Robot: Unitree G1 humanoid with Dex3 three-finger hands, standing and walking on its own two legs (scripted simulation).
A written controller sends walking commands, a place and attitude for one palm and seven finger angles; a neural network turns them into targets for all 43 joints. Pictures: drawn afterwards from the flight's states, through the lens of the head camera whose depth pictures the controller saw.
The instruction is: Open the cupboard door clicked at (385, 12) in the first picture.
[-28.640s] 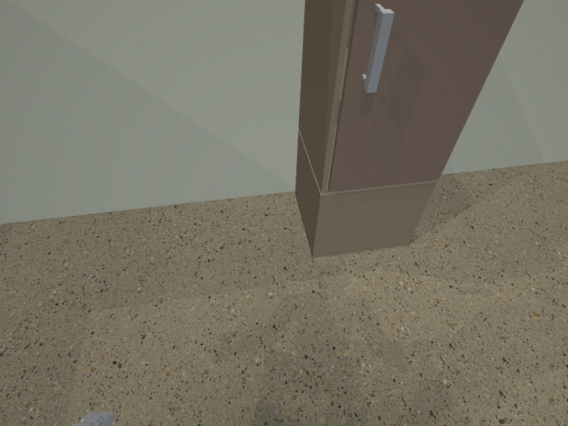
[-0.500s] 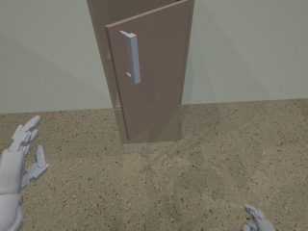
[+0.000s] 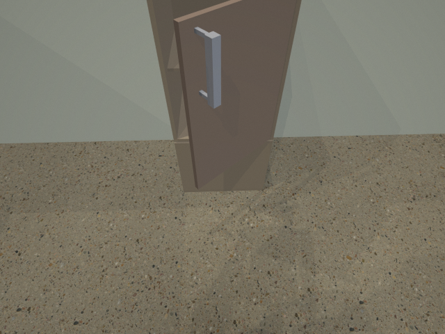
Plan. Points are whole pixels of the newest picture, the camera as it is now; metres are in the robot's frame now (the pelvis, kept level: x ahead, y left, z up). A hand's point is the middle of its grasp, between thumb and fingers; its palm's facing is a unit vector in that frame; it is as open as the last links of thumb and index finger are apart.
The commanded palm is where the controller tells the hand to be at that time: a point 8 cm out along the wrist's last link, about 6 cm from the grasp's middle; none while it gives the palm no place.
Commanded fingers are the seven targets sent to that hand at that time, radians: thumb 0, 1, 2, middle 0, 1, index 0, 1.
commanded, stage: let the arm hang, fingers relaxed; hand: left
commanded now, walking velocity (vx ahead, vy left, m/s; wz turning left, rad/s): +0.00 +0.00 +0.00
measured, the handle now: (207, 69) +0.64 +0.09 +0.13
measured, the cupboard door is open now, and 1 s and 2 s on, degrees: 40 40 40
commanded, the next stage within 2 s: look to check the result in 0.54 s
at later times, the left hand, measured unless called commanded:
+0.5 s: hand out of the picture +0.00 +0.16 -0.18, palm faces +0.03 -0.99 -0.17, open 7.4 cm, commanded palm none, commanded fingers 0.00 0.90 0.90 -0.20 -0.30 -0.20 -0.30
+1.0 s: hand out of the picture +0.02 +0.18 -0.17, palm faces +0.03 -0.97 -0.22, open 7.4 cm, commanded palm none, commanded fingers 0.00 0.90 0.90 -0.20 -0.30 -0.20 -0.30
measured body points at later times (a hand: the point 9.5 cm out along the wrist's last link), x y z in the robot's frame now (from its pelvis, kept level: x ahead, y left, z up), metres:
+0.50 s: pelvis +0.01 +0.00 +0.00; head +0.01 +0.00 +0.45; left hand +0.00 +0.21 -0.16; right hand -0.02 -0.21 -0.17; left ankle +0.05 +0.10 -0.74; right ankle -0.01 -0.09 -0.74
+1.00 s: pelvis +0.02 -0.01 +0.00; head +0.03 -0.02 +0.45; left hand +0.02 +0.23 -0.15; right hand +0.03 -0.24 -0.16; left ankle +0.05 +0.10 -0.74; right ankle -0.01 -0.09 -0.74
